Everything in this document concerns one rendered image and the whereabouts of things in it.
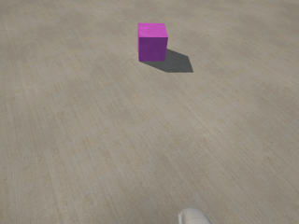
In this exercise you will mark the robot right thigh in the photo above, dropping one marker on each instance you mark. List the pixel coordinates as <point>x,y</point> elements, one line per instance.
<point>192,216</point>

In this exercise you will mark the carton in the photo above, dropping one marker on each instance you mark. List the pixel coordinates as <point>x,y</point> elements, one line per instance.
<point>152,41</point>

